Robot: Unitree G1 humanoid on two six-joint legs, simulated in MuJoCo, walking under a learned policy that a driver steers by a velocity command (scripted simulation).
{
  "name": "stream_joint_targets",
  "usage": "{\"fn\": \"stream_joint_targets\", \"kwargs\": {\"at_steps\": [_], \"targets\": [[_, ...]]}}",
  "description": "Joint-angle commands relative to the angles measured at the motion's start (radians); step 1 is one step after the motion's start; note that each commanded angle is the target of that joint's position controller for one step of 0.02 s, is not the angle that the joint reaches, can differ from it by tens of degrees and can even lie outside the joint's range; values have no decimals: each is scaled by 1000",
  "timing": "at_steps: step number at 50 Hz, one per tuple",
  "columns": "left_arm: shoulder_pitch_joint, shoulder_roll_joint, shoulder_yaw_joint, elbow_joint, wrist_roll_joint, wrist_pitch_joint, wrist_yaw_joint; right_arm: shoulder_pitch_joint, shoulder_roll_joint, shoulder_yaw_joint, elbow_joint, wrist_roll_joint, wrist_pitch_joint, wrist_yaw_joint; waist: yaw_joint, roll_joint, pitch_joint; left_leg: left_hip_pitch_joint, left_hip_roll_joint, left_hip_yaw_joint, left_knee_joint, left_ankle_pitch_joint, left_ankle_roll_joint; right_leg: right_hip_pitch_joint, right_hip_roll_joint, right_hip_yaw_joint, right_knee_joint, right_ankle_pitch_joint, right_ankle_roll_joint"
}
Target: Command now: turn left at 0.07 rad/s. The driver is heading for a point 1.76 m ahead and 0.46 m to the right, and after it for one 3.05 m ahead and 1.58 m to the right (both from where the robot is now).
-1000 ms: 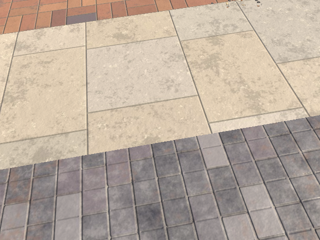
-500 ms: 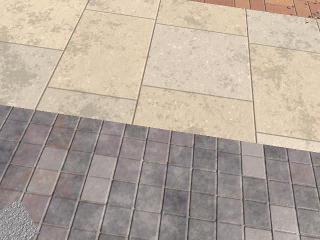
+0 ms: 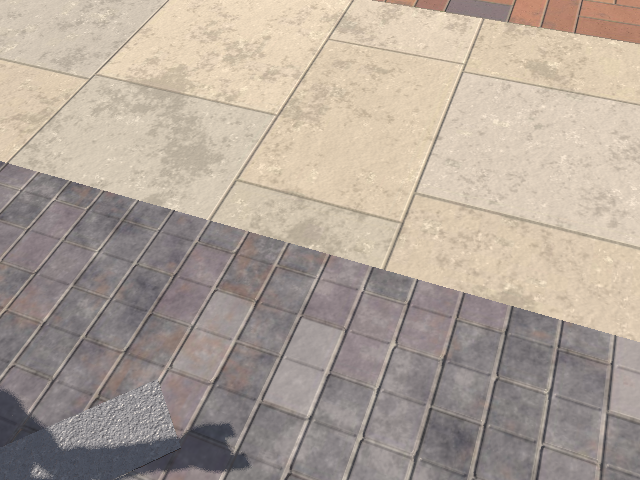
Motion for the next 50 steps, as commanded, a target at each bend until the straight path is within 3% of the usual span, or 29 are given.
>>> {"fn": "stream_joint_targets", "kwargs": {"at_steps": [1, 2, 4, 5, 7, 8, 9, 10, 11, 12, 13, 15, 17, 21, 23, 25, 26, 27, 28, 29, 30, 31, 32, 33, 35, 39, 43, 45, 50], "targets": [[-75, 119, 14, -45, -6, -6, 1, 38, -28, -8, -33, -7, -6, 1, -40, -198, -95, 27, 83, 47, -117, 37, -39, 85, -196, 183, -109, 403, -173], [-47, 135, 19, -35, -10, 4, 2, 18, -6, 1, -33, -8, -12, 4, -17, -216, -108, 67, 80, 91, -224, 52, -39, 91, -170, 177, -116, 310, -167], [8, 196, 36, -26, -22, 25, 10, -10, -36, -8, -29, 7, -24, 7, 17, -236, -92, 110, 44, 145, -379, 110, -23, 81, -161, 241, -146, 13, -177], [9, 215, 41, -29, -31, 32, 14, 6, -50, -15, -19, 13, -30, 9, 8, -233, -75, 149, 31, 166, -476, 173, -3, 53, -160, 274, -163, -137, -177], [9, 197, 34, -36, -34, 30, 20, 53, -63, -20, 1, 11, -48, 10, -23, -204, -58, 304, 51, 152, -596, 257, 58, -74, -139, 307, -174, -281, -142], [-24, 154, 21, -49, -28, 18, 16, 128, -85, -26, 12, 6, -57, 3, -66, -160, -82, 444, 139, 87, -587, 241, 101, -201, -113, 286, -102, -305, -100], [-93, 91, 7, -91, -32, 2, 14, 225, -159, -47, 45, -14, -68, 6, -103, 29, -82, 478, 246, -74, -618, 1, 176, -349, 7, 100, 97, -301, -30], [-138, 91, 4, -127, -42, -15, 11, 253, -197, -60, 51, -17, -81, 14, -129, 169, -35, 457, 412, -324, -768, -143, 278, -459, 42, 16, 298, -313, -9], [-149, 141, 23, -138, -50, -25, 8, 223, -151, -48, 45, -28, -99, 11, -118, 149, 48, 427, 472, -383, -802, -116, 316, -552, -21, 64, 460, -322, -13], [-91, 152, 31, -112, -54, -28, 1, 189, -100, -35, 36, -21, -114, 5, -84, 117, 61, 449, 441, -318, -799, -60, 295, -583, -43, 89, 534, -279, -21], [-57, 142, 32, -100, -52, -28, -4, 176, -79, -31, 37, -9, -123, 3, -69, 110, 61, 492, 420, -255, -800, 18, 271, -627, -59, 95, 563, -225, -23], [-80, 116, 27, -108, -46, -32, -18, 182, -68, -28, 42, -8, -127, 5, -79, 76, 68, 502, 389, -112, -809, 235, 238, -646, -84, 78, 561, -120, -15], [-99, 83, 14, -125, -40, -31, -38, 178, -78, -32, 39, -11, -125, 8, -83, 66, 50, 454, 354, 10, -818, 365, 228, -589, -91, 20, 507, -31, 13], [-165, 61, -6, -183, -33, -23, -67, 186, -124, -46, 46, 5, -124, 13, -95, 67, 57, 335, 334, 165, -820, 438, 214, -422, -100, -54, 313, 80, 29], [-175, 82, -3, -203, -34, -17, -73, 206, -148, -55, 53, 14, -122, 17, -90, 63, 63, 325, 358, 195, -810, 459, 207, -362, -86, -87, 263, 69, 3], [-145, 114, 10, -216, -34, -11, -73, 205, -167, -61, 55, 20, -117, 21, -51, 68, 44, 344, 377, 234, -732, 684, 190, -282, -47, -120, 225, 33, -41], [-77, 140, 26, -206, -33, -8, -71, 197, -175, -63, 54, 21, -112, 20, -2, 66, -6, 343, 367, 277, -613, 893, 172, -173, -8, -147, 200, 31, -68], [65, 182, 55, -170, -35, -2, -65, 198, -169, -59, 49, 20, -108, 18, 75, 41, -99, 302, 335, 327, -417, 1048, 143, 28, 43, -169, 168, 54, -101], [233, 239, 89, -127, -41, 8, -48, 218, -143, -46, 37, 7, -113, 14, 151, 1, -188, 136, 297, 342, -163, 968, 104, 295, 45, -105, 172, 47, -137], [286, 368, 112, -123, -43, 11, -28, 278, -3, -2, -31, -31, -128, 20, 86, -318, -286, -259, 140, 323, 258, 146, 28, 587, -242, 449, 49, -173, -296], [287, 328, 90, -164, -38, -9, -35, 226, -41, 3, -47, -1, -163, 26, 113, -252, -452, -356, 64, 65, 428, -49, 35, 626, -367, 871, -177, -401, -385], [241, 262, 71, -151, -27, -27, -41, 121, -123, -21, -75, 42, -178, 32, 124, -165, -282, -460, 112, 46, 451, 47, 55, 528, -352, 757, -222, -374, -327], [199, 236, 63, -150, -23, -37, -41, 99, -117, -15, -84, 43, -189, 30, 87, -127, -181, -447, 157, 61, 387, 132, 80, 392, -315, 626, -213, -286, -299], [130, 206, 54, -161, -19, -40, -40, 100, -111, -16, -72, 16, -192, 23, 42, -66, -123, -386, 194, 63, 308, 195, 82, 252, -269, 515, -202, -150, -273], [54, 176, 44, -193, 2, -41, -35, 140, -111, -24, -59, -5, -172, 25, -25, -110, -93, -264, 224, 53, 221, 266, 79, 88, -199, 389, -233, 1, -259], [85, 183, 48, -172, -16, -51, -16, 88, -69, -15, -79, -29, -141, 24, -25, -86, -44, -270, 202, 89, 62, 379, 21, -19, -159, 276, -270, 163, -274], [150, 179, 45, -133, -24, -44, 1, -61, -23, 5, -111, -22, -153, 35, 37, -106, -25, -241, 162, 107, -247, 636, 1, -10, -110, 194, -252, 170, -215], [196, 185, 45, -107, -28, -43, 4, -132, -8, 13, -125, -13, -164, 49, 72, -107, -16, -186, 141, 123, -337, 709, 7, -8, -120, 195, -251, 144, -203], [266, 193, 45, -58, -23, -27, 6, -202, -40, 7, -152, 1, -177, 77, 94, -126, 1, -264, 129, 127, -444, 600, 73, 224, -216, 246, -163, 268, -196]]}}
